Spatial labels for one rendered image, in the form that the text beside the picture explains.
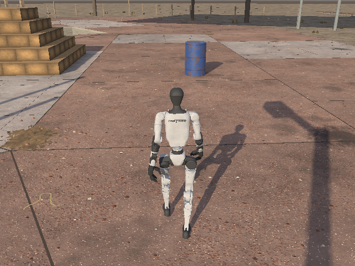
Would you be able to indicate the left robot foot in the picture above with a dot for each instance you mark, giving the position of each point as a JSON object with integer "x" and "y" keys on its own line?
{"x": 166, "y": 211}

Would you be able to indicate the robot left shin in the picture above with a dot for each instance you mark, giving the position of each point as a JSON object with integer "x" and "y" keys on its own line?
{"x": 166, "y": 192}

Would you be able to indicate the robot right forearm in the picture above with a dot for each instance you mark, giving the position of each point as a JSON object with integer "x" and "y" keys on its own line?
{"x": 199, "y": 144}

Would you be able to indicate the robot left hand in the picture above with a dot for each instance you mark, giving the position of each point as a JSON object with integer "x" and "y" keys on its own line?
{"x": 150, "y": 172}

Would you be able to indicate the robot left forearm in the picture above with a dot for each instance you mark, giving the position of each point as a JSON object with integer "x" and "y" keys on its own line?
{"x": 154, "y": 152}

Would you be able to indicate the left robot upper arm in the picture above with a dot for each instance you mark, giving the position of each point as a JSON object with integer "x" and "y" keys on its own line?
{"x": 158, "y": 127}

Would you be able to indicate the right robot upper arm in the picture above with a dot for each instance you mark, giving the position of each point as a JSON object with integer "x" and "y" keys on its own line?
{"x": 196, "y": 124}

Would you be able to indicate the robot right hand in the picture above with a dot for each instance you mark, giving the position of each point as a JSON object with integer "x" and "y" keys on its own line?
{"x": 195, "y": 152}

